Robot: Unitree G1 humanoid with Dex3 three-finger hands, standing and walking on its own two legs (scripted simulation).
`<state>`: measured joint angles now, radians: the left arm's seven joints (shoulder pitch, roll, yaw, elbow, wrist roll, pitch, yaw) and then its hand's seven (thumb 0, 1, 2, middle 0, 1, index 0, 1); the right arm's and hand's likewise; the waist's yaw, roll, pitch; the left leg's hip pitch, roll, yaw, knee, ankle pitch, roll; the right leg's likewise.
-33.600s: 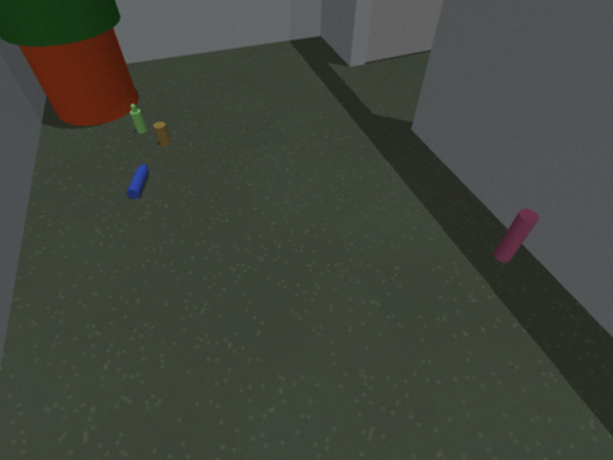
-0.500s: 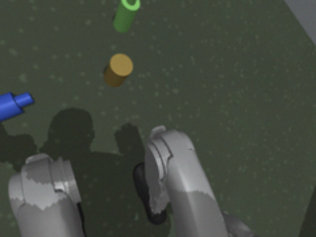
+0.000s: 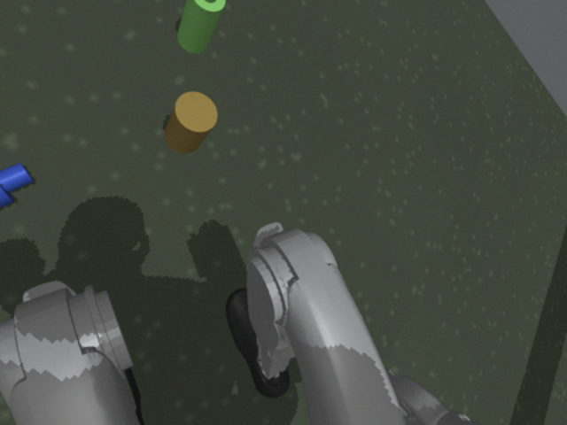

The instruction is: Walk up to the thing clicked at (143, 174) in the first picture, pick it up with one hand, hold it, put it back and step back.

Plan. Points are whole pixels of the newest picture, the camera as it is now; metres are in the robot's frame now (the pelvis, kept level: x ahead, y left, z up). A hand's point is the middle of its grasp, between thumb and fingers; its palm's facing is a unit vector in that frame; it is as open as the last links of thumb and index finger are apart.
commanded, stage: open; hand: left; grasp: from above
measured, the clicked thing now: out of the picture +0.43 +0.32 -0.27
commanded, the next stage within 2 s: withdraw in 1.08 s
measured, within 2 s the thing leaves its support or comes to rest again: neither
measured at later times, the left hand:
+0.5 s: hand out of the picture +0.41 +0.33 -0.25, palm faces -0.40 -0.23 -0.89, open 11.6 cm
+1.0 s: hand out of the picture +0.41 +0.34 -0.25, palm faces -0.39 -0.23 -0.89, open 13.1 cm
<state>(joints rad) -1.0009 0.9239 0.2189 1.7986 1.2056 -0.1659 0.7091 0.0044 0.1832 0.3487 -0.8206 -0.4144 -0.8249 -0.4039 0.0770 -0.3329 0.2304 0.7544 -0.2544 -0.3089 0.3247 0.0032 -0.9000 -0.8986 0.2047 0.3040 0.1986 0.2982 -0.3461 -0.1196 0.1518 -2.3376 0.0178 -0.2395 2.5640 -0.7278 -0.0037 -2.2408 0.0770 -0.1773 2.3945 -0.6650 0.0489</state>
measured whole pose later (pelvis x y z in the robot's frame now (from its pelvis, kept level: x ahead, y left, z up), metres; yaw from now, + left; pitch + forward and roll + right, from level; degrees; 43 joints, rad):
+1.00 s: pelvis +0.00 +0.00 +0.00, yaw -1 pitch +26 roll -14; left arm -1.00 0.97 0.19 1.79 1.18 -0.18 0.70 0.00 -0.36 0.93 -0.22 -0.92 -0.21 -0.93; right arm 0.09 -0.36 0.26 0.74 -0.25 -0.34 0.33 0.00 -0.89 -0.90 0.21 0.30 0.20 0.30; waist -0.35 -0.14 0.19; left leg -2.32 0.02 -0.26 2.56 -0.72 -0.01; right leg -2.22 0.08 -0.19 2.37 -0.65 0.05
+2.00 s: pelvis -0.01 -0.01 +0.05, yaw +6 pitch +31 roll -8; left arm -0.97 0.76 0.02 1.47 1.22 -0.21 0.33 0.00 -0.51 1.02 -0.10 -1.01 -0.09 -1.02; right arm 0.12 -0.31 0.11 0.69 -0.12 -0.08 0.15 0.00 -0.90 -0.90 0.20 0.30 0.20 0.30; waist -0.24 -0.03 -0.05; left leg -2.27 0.00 -0.14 2.35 -0.64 -0.01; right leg -2.20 0.04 -0.10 2.26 -0.63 0.02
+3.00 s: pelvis +0.02 +0.00 +0.28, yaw +12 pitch +25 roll -4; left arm 0.08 0.34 0.02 0.20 0.14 0.26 0.07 0.01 0.89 0.90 -0.21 -0.31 -0.21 -0.31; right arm 0.09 -0.22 0.02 0.55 0.04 -0.09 -0.04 0.01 -0.91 -0.90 0.21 0.30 0.20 0.30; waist -0.05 0.03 -0.19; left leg -1.45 0.01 -0.08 1.60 -0.60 0.00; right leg -1.39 0.02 -0.05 1.55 -0.60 0.01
